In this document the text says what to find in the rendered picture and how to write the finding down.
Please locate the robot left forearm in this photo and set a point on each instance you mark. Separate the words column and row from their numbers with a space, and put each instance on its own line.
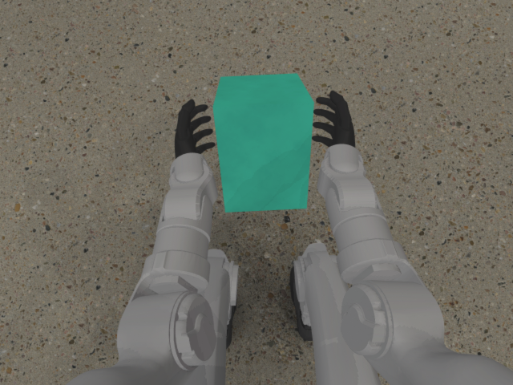
column 179, row 258

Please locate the right robot thigh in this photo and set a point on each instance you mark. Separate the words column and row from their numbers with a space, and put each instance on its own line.
column 320, row 287

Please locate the carton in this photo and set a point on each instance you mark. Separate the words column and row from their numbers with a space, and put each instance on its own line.
column 264, row 129

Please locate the robot right forearm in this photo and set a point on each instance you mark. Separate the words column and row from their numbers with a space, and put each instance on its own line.
column 366, row 248

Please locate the left robot upper arm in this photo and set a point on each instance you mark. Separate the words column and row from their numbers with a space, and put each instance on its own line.
column 162, row 339

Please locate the robot left hand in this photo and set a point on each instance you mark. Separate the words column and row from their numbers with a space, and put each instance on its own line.
column 185, row 140

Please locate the robot right hand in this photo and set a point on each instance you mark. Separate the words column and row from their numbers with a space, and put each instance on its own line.
column 342, row 132

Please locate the right robot upper arm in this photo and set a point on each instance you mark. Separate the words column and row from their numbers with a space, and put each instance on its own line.
column 398, row 327

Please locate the robot left foot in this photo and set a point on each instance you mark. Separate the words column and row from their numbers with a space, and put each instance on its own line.
column 229, row 329

